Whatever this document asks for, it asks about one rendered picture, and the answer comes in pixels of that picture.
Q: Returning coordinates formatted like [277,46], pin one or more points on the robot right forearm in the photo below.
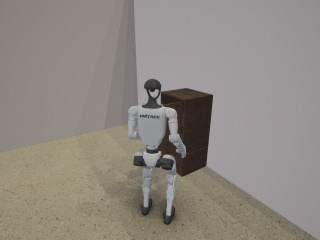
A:
[179,145]

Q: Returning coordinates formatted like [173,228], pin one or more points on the humanoid robot torso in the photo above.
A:
[151,128]

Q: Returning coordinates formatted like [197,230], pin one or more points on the humanoid robot head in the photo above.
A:
[151,85]

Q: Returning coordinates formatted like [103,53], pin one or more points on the robot right upper arm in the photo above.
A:
[173,124]

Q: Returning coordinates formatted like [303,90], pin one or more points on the cupboard door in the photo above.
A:
[166,147]

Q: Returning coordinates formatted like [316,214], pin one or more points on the right robot hand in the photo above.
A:
[183,153]

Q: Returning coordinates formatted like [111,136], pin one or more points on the robot left upper arm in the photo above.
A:
[132,122]

